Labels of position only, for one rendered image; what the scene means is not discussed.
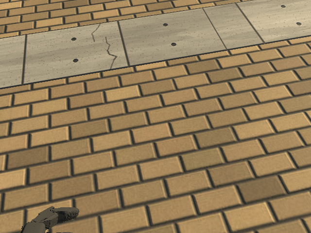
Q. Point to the robot left hand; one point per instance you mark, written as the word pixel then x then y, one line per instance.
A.
pixel 48 218

